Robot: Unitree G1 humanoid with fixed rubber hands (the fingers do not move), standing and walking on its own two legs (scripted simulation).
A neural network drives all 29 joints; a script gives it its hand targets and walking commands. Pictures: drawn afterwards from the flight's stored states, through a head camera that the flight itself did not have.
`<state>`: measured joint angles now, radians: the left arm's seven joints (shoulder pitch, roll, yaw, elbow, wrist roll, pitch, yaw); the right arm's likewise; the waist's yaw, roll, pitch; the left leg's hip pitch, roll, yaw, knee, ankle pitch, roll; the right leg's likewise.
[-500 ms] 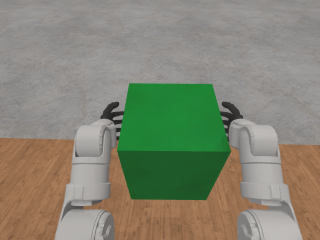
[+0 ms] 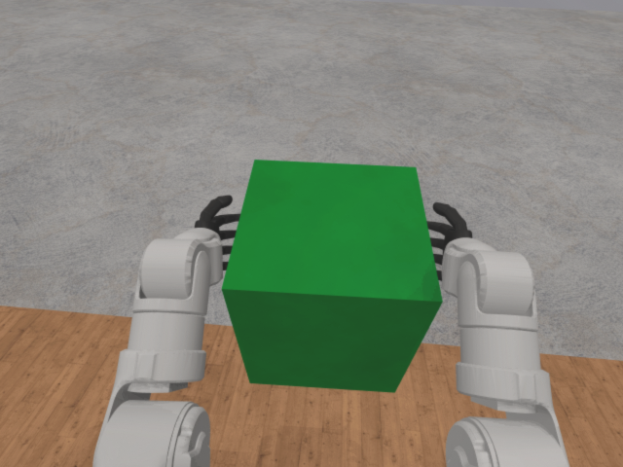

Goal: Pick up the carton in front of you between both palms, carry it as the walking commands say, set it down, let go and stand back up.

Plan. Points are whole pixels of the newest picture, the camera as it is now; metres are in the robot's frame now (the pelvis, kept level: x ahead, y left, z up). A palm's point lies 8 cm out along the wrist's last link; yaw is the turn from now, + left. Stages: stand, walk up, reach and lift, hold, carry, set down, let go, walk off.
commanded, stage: carry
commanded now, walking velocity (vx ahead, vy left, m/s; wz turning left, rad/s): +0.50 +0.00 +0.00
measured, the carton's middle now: (327, 281) +0.37 +0.02 +0.07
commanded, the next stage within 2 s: none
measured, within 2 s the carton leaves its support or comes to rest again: neither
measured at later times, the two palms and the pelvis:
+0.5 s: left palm (278, 143) +0.65 +0.13 +0.11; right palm (443, 154) +0.65 -0.17 +0.11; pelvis +0.30 -0.01 -0.04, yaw +3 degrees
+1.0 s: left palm (279, 97) +0.93 +0.17 +0.07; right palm (401, 102) +0.95 -0.13 +0.06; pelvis +0.59 +0.00 -0.06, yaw +0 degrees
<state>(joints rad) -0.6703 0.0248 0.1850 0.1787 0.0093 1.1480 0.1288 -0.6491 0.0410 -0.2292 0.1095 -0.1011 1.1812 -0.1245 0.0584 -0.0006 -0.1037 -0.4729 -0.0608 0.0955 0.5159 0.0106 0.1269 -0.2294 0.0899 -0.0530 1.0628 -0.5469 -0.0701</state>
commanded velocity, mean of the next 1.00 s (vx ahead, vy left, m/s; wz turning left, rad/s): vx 0.50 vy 0.00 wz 0.00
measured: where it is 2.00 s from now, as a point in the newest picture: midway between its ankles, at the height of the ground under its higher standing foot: (325, 273)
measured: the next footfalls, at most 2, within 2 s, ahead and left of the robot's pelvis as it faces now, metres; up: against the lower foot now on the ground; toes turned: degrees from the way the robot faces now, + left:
right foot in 0.50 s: +0.45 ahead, -0.05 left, -0.05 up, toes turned +0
left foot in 1.04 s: +0.78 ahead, +0.06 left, -0.10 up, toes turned +3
